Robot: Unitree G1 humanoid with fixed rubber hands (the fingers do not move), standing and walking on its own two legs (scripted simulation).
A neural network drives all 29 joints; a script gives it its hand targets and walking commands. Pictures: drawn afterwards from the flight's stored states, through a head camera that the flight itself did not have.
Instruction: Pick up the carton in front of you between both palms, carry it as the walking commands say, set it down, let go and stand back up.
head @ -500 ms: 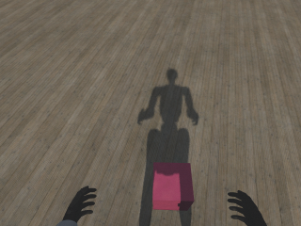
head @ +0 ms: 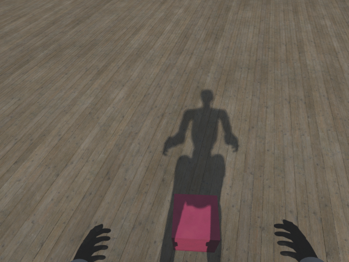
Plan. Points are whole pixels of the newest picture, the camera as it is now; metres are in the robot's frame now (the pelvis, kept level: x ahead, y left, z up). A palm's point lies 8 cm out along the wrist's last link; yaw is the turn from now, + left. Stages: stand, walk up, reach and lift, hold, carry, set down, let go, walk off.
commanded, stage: stand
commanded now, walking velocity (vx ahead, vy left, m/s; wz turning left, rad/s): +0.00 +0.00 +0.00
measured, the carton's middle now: (194, 223) +0.40 -0.04 -0.65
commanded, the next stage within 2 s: none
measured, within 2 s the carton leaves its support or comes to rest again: neither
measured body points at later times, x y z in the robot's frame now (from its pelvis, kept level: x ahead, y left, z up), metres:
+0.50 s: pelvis +0.01 +0.02 +0.00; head +0.02 +0.01 +0.45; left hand +0.16 +0.31 -0.10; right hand +0.14 -0.28 -0.10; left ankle -0.04 +0.15 -0.74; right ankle +0.00 -0.10 -0.74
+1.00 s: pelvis -0.01 +0.02 +0.00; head -0.02 +0.01 +0.45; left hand +0.11 +0.32 -0.10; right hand +0.10 -0.29 -0.11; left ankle -0.04 +0.15 -0.74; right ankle +0.00 -0.10 -0.74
